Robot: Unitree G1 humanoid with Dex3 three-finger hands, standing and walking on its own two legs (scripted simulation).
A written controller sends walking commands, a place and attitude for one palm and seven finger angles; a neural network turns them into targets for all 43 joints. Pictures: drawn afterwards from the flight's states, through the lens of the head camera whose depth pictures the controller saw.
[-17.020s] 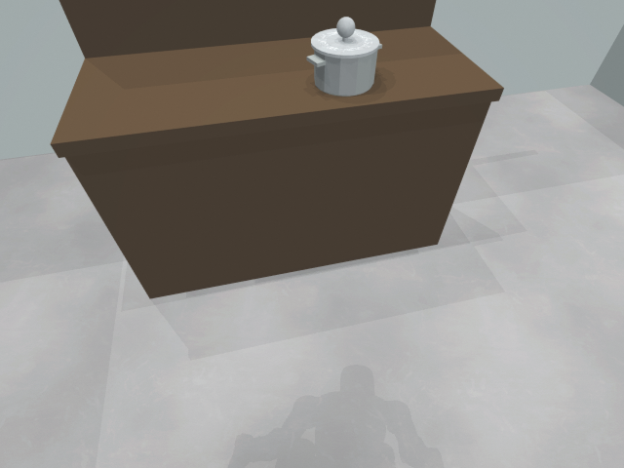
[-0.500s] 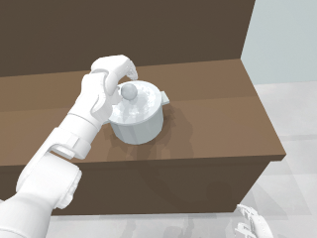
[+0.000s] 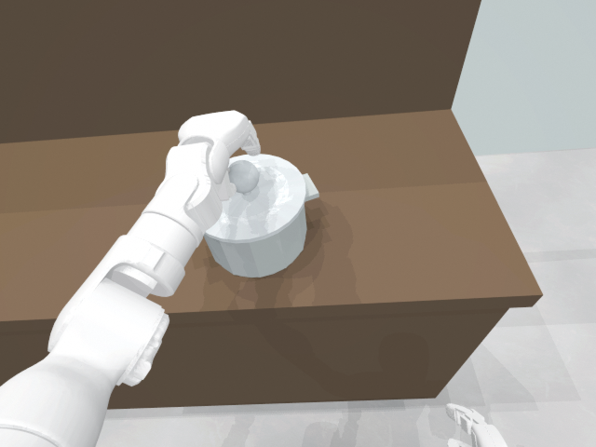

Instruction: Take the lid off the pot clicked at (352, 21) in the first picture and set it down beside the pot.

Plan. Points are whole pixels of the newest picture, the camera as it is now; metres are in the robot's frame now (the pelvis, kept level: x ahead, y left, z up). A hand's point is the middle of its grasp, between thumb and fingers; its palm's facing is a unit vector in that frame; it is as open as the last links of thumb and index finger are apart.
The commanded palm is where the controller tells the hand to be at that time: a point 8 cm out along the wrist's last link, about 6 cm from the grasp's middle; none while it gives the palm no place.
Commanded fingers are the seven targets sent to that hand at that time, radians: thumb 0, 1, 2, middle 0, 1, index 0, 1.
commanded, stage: lower the open fingers around the knob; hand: left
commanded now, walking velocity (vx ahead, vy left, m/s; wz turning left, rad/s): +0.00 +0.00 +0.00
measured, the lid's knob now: (242, 176) +0.47 +0.09 +0.11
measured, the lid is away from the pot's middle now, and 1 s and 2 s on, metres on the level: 0.00 0.00 0.00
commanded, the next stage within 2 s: close the fingers and squeeze the knob in 0.48 s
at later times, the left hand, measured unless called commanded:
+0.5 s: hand (228, 186) +0.45 +0.10 +0.11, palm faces -0.30 -0.06 -0.95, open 10.3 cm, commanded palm +0.43 +0.10 +0.19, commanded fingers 0.00 -0.38 1.60 -0.85 -0.08 -0.85 -0.08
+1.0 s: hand (239, 186) +0.45 +0.09 +0.11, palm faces -0.31 -0.06 -0.95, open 9.4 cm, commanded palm +0.43 +0.10 +0.19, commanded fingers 0.00 0.01 1.16 -0.67 -0.73 -0.67 -0.73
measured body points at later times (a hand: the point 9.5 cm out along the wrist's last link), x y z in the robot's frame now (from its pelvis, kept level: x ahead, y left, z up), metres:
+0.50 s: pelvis +0.00 +0.00 +0.00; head +0.03 -0.04 +0.45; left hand +0.46 +0.10 +0.17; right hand +0.15 -0.24 -0.13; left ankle -0.06 +0.10 -0.74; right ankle +0.03 -0.14 -0.74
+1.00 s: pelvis +0.00 +0.00 +0.00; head +0.03 -0.05 +0.45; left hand +0.46 +0.09 +0.17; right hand +0.12 -0.25 -0.14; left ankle -0.06 +0.10 -0.74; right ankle +0.03 -0.14 -0.74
